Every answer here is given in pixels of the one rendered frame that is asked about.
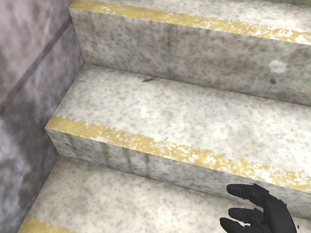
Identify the right robot hand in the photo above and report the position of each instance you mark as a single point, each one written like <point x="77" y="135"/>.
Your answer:
<point x="275" y="217"/>

